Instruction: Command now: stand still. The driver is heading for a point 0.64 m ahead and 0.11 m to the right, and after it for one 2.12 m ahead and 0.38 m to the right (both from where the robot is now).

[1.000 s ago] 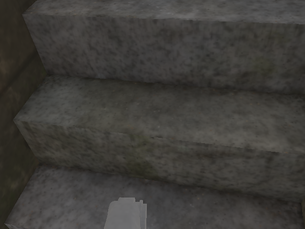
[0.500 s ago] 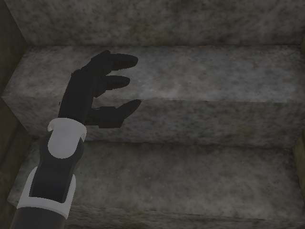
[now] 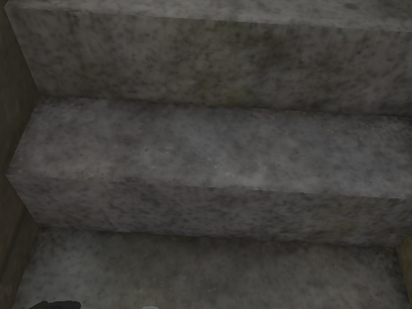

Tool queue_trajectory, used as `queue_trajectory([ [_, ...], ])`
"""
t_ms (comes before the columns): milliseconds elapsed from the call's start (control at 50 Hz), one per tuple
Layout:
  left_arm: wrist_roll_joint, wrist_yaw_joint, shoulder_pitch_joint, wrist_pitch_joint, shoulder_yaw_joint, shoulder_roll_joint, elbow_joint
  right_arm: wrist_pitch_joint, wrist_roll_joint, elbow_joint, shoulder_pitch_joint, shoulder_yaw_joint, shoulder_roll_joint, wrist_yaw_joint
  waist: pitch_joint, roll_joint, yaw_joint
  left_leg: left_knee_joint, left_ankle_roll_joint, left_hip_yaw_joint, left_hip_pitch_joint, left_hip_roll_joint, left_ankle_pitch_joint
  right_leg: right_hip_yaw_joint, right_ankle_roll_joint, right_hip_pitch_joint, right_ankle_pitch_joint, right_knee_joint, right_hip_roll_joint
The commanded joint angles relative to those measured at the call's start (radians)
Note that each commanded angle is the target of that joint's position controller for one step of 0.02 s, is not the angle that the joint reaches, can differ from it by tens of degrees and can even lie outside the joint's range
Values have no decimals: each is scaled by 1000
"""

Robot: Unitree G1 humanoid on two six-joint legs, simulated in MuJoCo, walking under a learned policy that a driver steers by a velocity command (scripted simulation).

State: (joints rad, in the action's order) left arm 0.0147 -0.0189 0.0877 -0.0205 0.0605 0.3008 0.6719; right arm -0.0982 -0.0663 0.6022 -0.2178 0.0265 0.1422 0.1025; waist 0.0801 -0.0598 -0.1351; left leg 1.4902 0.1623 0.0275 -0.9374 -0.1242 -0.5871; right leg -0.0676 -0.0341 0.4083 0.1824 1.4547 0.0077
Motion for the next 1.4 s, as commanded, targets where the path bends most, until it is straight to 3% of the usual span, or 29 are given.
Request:
queue_trajectory([
  [20,-35,8,-58,-39,-31,-74,-201,42,-8,-4,66,37,92,24,-114,228,109,-730,156,645,175,149,-126,-118,13,241,71,333,-70],
  [180,-28,64,-10,6,-22,-93,-175,123,-6,99,37,45,104,44,-146,62,102,-861,146,481,420,254,135,-131,58,464,49,370,-72],
  [200,37,19,-11,62,-7,157,-136,132,32,44,-60,-46,92,-40,-275,-10,-59,-742,174,611,433,289,80,-341,59,791,189,414,-26],
  [260,-44,-15,104,94,-27,44,-89,116,44,98,-39,-49,179,-127,-265,137,69,-943,181,539,480,304,-63,-153,78,775,235,444,-75],
  [340,-44,-27,268,28,-1,110,12,203,68,-9,269,-20,245,-125,-221,137,210,-985,77,230,179,268,53,-40,62,302,87,189,-14],
  [420,-26,-81,384,18,-34,-27,70,143,50,51,218,21,300,-118,-159,261,191,-1055,80,218,432,337,-56,56,46,-76,123,-726,-10],
  [460,-55,-114,500,-1,-17,-28,192,91,11,110,124,16,184,-172,-96,53,140,-607,103,-19,371,214,246,-20,-71,-167,28,-979,-44],
  [480,-52,-105,577,-1,1,78,163,104,-28,142,25,3,97,-199,-155,-112,103,-280,43,-66,74,130,310,-441,-307,-319,-333,-945,157],
  [500,-67,-88,599,-14,7,111,140,144,-49,134,54,-15,39,-199,-202,-281,173,3,-25,98,-250,56,224,-856,-410,-474,217,-1117,271],
  [520,-85,-78,544,-28,3,83,158,169,-31,111,207,-45,-18,-197,-94,-222,228,313,-17,130,-445,80,304,-903,-358,-391,568,-1148,271],
  [580,-87,-81,541,-46,-44,-8,233,183,18,88,371,-36,88,-147,-102,7,234,620,19,27,-529,146,406,-622,-305,-283,393,-1093,201],
  [640,-74,-65,556,-72,-86,-117,326,203,22,84,423,-44,89,-110,-135,-53,232,725,56,51,-597,199,199,-520,-243,-254,237,-1043,186],
  [720,-123,-40,672,-74,-61,-80,441,213,51,-51,627,-87,86,-75,-144,-40,286,755,79,95,-863,206,-139,-482,-194,-382,6,-1082,247],
  [760,-94,-73,427,-63,-34,-31,343,193,34,-152,762,-83,106,-81,-209,36,210,49,87,-83,-213,277,112,-338,-146,168,21,-1292,108],
  [800,-8,-144,334,-56,11,177,343,117,113,-132,564,-90,25,-168,-254,-250,39,135,-84,-155,414,90,100,-372,-260,456,-1115,-1379,234],
  [820,23,-161,246,-67,38,227,311,97,100,-66,342,-38,136,-180,-394,-221,-49,-70,-60,-164,384,30,197,-239,-225,165,-1663,-1171,211],
  [840,50,-10,393,-136,72,114,248,153,61,47,-71,14,150,-54,-553,-125,-27,-219,24,172,955,221,-311,-183,-117,257,-1638,-620,59],
  [860,52,14,291,-146,74,124,217,133,60,86,-228,53,258,5,-702,142,-135,-578,35,578,889,329,-587,-167,-90,267,-1313,-288,-8],
  [880,-31,14,181,-132,70,17,170,117,42,134,-130,62,270,45,-589,461,-50,-989,47,935,721,465,-706,-128,-86,399,-329,107,-119],
  [920,-103,20,80,-91,14,-211,29,112,40,201,65,60,185,30,-301,303,150,-939,2,777,575,455,-812,-176,-115,694,-281,541,-94],
  [980,-84,16,151,-1,-30,-264,-14,156,4,285,201,6,-25,-10,-67,149,317,-831,-36,329,304,415,-390,-116,-74,757,-200,713,-96],
  [1020,-67,22,133,39,-19,-232,-11,193,26,298,136,-3,-32,-31,-17,142,310,-890,-76,143,327,406,-150,-126,-51,836,-180,725,-103],
  [1040,82,-47,114,18,-22,-38,41,215,23,216,286,-26,-73,-162,-29,3,276,-1105,-63,38,106,312,-52,-130,-158,722,-192,362,-28],
  [1080,40,-101,143,53,22,34,78,191,56,157,508,46,176,-218,-140,115,380,-1306,-23,1,-6,385,17,21,-159,424,-241,400,-1],
  [1100,21,-132,244,65,18,25,156,184,76,128,509,41,187,-231,-174,105,379,-1297,1,19,47,453,88,7,-165,399,-218,564,-2],
  [1180,2,-42,-132,6,-92,-159,42,208,-40,493,-362,-45,22,-203,-133,58,17,-1167,86,174,1227,530,179,-198,-278,1541,-44,794,-18],
  [1320,-19,-50,-289,61,-135,-151,-71,217,-86,561,-216,-78,30,-224,-108,109,190,-1427,22,-190,873,494,244,47,-346,1375,-18,710,166],
  [1360,-42,-51,-404,128,-121,-67,-119,215,-58,487,-54,-70,61,-252,-151,124,235,-1583,22,-342,451,424,376,195,-337,814,-70,375,198],
  [1400,-29,-103,-401,167,-144,-130,-93,194,29,556,-234,-32,195,-269,-195,249,216,-1521,133,-299,546,468,1001,287,-250,614,100,283,79],
])
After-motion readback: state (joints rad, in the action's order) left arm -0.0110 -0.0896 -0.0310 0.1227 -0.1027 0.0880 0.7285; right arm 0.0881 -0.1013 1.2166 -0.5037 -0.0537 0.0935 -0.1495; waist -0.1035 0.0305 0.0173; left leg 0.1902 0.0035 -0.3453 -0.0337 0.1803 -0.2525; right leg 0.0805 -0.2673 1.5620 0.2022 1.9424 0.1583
